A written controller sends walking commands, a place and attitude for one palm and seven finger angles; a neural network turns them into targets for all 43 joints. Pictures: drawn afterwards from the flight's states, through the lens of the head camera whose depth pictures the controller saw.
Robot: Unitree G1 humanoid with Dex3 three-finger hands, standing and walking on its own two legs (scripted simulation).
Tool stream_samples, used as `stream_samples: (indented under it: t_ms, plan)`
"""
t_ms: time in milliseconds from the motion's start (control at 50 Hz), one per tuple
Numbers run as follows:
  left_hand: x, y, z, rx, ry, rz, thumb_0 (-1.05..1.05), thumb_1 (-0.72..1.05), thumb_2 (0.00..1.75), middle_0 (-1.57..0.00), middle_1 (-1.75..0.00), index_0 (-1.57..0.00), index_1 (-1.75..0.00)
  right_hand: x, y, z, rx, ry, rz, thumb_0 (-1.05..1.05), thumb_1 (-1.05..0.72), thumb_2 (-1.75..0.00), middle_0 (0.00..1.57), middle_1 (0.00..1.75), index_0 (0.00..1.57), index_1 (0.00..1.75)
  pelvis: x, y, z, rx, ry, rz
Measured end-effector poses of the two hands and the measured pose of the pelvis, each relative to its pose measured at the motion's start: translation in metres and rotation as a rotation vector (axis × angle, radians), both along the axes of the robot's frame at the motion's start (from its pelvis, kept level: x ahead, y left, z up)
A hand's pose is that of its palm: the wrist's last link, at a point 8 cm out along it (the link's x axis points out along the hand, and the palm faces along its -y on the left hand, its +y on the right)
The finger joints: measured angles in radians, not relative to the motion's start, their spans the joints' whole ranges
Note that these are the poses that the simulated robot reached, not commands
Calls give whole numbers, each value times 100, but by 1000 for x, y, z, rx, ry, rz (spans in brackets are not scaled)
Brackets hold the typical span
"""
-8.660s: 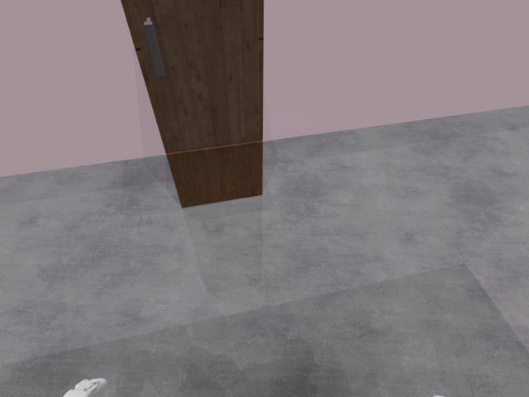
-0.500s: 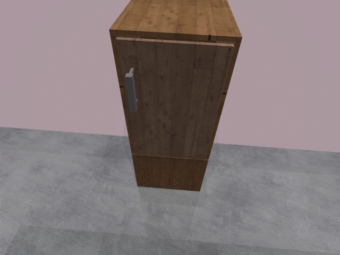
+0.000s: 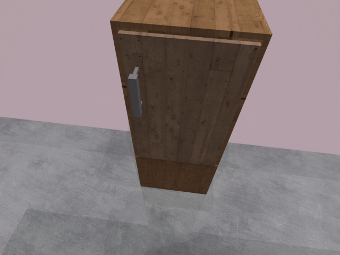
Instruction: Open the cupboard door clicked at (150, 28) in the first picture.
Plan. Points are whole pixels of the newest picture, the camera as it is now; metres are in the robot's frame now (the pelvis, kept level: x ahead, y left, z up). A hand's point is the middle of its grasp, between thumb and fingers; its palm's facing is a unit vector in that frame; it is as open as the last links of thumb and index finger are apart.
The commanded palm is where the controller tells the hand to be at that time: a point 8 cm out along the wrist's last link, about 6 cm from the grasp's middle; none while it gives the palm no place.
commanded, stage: come to a stop and stand still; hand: left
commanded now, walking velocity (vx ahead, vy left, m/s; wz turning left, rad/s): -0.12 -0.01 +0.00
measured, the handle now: (137, 92) +0.55 +0.15 +0.05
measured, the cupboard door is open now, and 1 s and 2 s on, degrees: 0 0 0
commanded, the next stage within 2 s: look again from close up in 0.82 s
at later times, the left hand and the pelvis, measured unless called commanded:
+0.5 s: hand out of the picture +0.05 +0.16 -0.15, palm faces -0.02 -0.97 -0.22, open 7.4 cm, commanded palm none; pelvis -0.01 -0.02 +0.01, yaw -3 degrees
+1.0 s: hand out of the picture -0.07 +0.12 -0.16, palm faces -0.01 -0.99 -0.12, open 7.4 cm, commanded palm none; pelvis -0.03 -0.02 +0.02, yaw -2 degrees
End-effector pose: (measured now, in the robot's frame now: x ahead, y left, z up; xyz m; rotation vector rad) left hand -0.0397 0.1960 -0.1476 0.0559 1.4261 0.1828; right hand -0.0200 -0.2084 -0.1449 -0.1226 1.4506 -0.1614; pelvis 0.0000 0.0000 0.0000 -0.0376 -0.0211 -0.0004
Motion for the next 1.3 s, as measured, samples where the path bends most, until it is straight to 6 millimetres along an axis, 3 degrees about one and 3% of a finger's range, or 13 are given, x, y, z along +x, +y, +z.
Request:
stream_samples:
  t_ms: [120,200,320,420,580,740,880,980,1080,1300]
  plan:
    - [23,15,-1,-6,49,-45,1,91,89,-20,-30,-20,-30,44,-12,13,-71,-111,-17,3,-94,-90,20,30,20,30,13,11,4,27,-6,-48]
    - [47,27,8,29,20,-98,1,91,89,-20,-30,-20,-30,58,-16,21,-77,-175,-37,2,-93,-90,20,30,20,30,8,9,11,32,-3,-64]
    - [79,36,22,108,-104,-136,1,91,89,-20,-30,-20,-30,50,-31,14,-50,-183,-48,1,-92,-90,20,30,20,30,-4,-7,10,42,-7,-65]
    - [85,26,30,118,-169,-147,1,91,89,-20,-30,-20,-30,32,-40,10,-25,-146,-61,0,-92,-90,20,30,20,30,-10,-17,12,27,-9,-44]
    - [73,6,29,73,-163,-136,1,93,89,-20,-30,-20,-30,-10,-32,17,7,-71,-55,0,-92,-90,19,30,20,30,-16,-25,20,34,-20,-44]
    - [26,-4,25,44,-62,-109,1,93,89,-20,-30,-20,-30,-44,-19,18,40,13,-64,0,-91,-90,19,30,20,30,-21,-28,23,31,-17,-39]
    - [-17,-21,21,-6,40,-76,1,91,89,-20,-30,-20,-30,-57,-10,19,47,43,-74,0,-91,-90,19,30,20,30,-22,-25,23,29,-15,-41]
    - [-34,-27,18,-26,69,-87,1,91,89,-20,-30,-20,-30,-52,-5,16,50,20,-49,0,-91,-90,19,30,20,30,-28,-19,19,16,-9,-38]
    - [-34,-16,11,-27,43,-79,1,91,89,-21,-30,-20,-30,-37,-2,12,30,-58,-15,1,-91,-90,20,30,20,30,-34,-10,13,18,-19,-19]
    - [-2,22,14,34,-96,-81,1,91,89,-20,-30,-20,-30,-22,-8,16,-15,-133,15,2,-93,-90,20,30,20,30,-41,4,12,27,-6,-14]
